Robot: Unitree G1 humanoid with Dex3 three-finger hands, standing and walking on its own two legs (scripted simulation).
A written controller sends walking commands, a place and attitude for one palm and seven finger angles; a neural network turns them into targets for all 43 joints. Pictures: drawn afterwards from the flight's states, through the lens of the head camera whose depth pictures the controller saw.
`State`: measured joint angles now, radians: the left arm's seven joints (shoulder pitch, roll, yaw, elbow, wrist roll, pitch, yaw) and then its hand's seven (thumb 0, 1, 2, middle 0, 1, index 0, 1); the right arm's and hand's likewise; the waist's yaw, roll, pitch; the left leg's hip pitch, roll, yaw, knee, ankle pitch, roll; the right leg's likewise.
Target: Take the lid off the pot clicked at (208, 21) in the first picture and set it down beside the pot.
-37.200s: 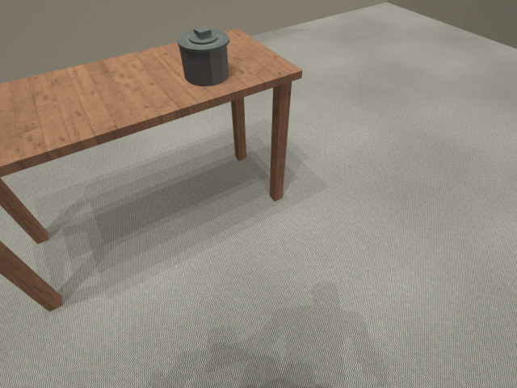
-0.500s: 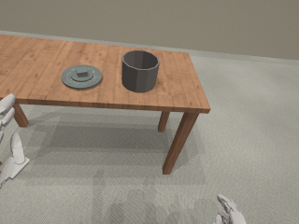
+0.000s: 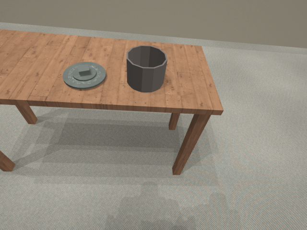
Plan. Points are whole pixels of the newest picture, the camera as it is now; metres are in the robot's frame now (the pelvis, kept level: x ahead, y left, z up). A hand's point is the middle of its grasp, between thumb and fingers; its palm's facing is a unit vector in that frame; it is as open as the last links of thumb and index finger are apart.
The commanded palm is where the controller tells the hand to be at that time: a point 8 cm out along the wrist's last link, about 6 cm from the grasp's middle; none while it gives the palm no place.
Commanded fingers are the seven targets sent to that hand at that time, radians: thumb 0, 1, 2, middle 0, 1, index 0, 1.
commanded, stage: let the arm hang, fingers relaxed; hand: left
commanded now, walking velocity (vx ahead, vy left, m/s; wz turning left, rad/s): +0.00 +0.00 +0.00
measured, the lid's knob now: (83, 69) +0.68 +0.31 -0.01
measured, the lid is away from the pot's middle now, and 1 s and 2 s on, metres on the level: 0.25 0.25 0.25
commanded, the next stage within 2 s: look to check the result in 0.90 s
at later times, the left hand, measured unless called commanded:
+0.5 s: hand out of the picture +0.03 +0.16 -0.17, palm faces +0.04 -0.98 -0.20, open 7.3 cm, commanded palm none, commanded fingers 0.00 0.90 0.90 -0.20 -0.30 -0.20 -0.30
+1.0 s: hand out of the picture +0.02 +0.15 -0.17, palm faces +0.05 -0.98 -0.19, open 7.3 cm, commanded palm none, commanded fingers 0.00 0.90 0.90 -0.20 -0.30 -0.20 -0.30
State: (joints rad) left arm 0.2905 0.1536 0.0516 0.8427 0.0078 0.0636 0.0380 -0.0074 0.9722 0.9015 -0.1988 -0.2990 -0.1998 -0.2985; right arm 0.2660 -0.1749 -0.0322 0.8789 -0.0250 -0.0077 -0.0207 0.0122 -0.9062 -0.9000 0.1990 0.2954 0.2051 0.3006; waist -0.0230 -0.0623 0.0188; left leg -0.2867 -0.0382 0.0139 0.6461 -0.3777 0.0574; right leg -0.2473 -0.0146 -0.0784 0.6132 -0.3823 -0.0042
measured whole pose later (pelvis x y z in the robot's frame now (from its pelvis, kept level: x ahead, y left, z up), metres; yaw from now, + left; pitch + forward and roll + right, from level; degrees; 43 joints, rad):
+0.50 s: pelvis +0.02 -0.01 +0.01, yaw +0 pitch +0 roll -1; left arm 0.27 0.14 0.01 1.09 0.01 0.02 0.06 0.02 0.94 0.90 -0.20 -0.30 -0.20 -0.30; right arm 0.31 -0.10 -0.04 1.10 -0.01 0.00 -0.05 0.02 -0.93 -0.90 0.20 0.30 0.21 0.30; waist -0.01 0.00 0.04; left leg -0.17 -0.03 0.01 0.50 -0.33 0.04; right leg -0.13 0.00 -0.08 0.46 -0.33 -0.02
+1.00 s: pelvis +0.02 -0.01 +0.01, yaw +0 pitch +0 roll +0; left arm 0.28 0.13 0.02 1.10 0.00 0.01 0.06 0.01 0.93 0.90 -0.20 -0.30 -0.20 -0.30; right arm 0.31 -0.10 -0.04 1.11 -0.01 -0.01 -0.06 0.01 -0.92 -0.90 0.20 0.30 0.20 0.30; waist -0.01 -0.01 0.05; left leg -0.15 -0.03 0.01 0.47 -0.32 0.04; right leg -0.11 0.00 -0.08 0.43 -0.33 -0.02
